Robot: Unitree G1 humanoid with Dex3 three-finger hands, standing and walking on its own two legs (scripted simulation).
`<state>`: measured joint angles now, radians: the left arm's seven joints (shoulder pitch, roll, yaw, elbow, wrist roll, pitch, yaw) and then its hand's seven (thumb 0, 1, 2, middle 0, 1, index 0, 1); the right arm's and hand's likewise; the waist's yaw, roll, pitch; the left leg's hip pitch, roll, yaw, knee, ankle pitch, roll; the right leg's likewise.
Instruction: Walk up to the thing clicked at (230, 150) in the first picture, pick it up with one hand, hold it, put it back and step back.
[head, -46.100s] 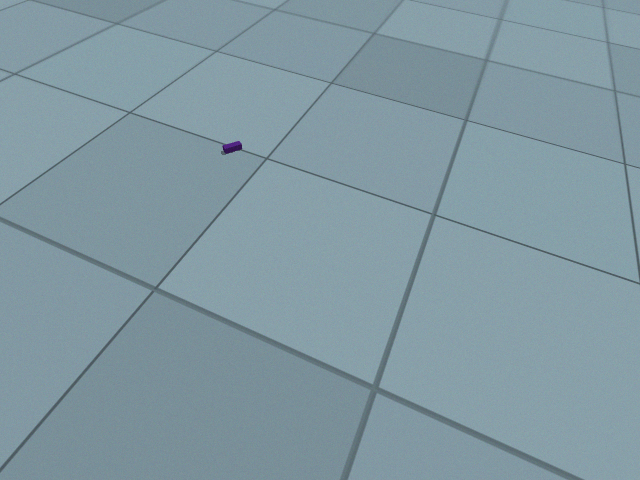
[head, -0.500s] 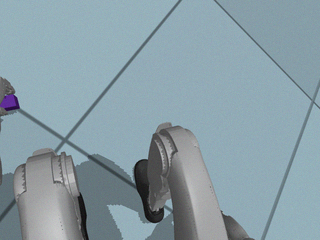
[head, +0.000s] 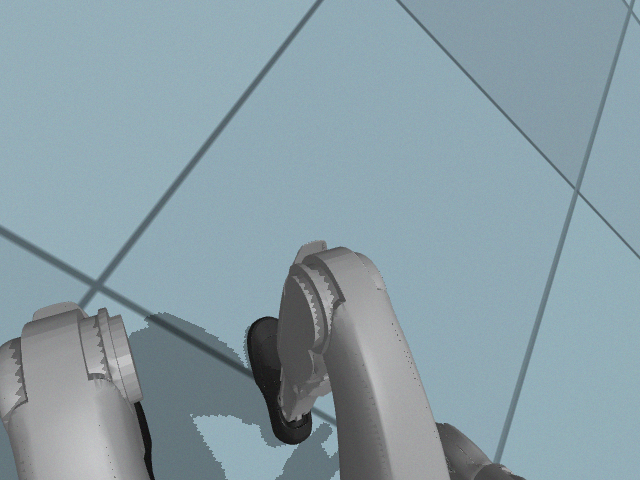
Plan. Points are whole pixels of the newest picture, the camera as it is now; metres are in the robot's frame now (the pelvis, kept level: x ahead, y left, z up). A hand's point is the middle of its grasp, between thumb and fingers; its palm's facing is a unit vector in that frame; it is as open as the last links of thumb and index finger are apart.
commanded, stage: rest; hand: left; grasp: from above
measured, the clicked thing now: out of the picture +0.43 +0.30 -0.28
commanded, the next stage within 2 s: open in 0.10 s
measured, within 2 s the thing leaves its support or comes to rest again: neither
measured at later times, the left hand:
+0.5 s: hand out of the picture +0.42 +0.29 -0.25, palm faces -0.44 -0.18 -0.88, open 7.9 cm
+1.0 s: hand out of the picture +0.42 +0.29 -0.25, palm faces -0.45 -0.18 -0.87, open 11.5 cm
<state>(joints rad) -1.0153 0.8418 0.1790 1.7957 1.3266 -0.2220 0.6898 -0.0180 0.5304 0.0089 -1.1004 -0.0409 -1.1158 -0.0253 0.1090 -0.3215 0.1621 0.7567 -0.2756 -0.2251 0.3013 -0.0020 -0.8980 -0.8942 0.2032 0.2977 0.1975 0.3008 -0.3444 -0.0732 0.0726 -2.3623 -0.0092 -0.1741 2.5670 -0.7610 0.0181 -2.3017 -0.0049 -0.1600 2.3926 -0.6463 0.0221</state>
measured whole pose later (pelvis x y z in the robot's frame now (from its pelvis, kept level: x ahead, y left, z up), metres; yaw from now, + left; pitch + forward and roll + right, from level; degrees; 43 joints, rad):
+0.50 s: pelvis -0.01 +0.00 +0.00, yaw -1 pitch +29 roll -13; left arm -1.02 0.89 0.17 1.83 1.32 -0.22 0.72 -0.01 0.36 0.24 -0.89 -0.30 -0.86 -0.26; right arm 0.11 -0.33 0.22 0.75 -0.29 -0.27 0.34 0.00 -0.90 -0.90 0.20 0.30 0.20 0.30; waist -0.37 -0.10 0.11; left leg -2.35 0.00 -0.20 2.57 -0.75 0.01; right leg -2.28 0.01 -0.18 2.37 -0.62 0.02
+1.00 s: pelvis -0.01 +0.00 +0.00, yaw -2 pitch +29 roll -13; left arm -1.01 0.90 0.17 1.81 1.28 -0.22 0.69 0.00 -0.09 0.64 -0.44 -0.65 -0.45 -0.65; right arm 0.09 -0.34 0.22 0.74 -0.28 -0.29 0.35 0.00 -0.90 -0.90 0.20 0.30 0.20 0.30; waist -0.36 -0.10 0.13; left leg -2.34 0.00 -0.21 2.57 -0.76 0.01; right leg -2.27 0.01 -0.19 2.37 -0.62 0.02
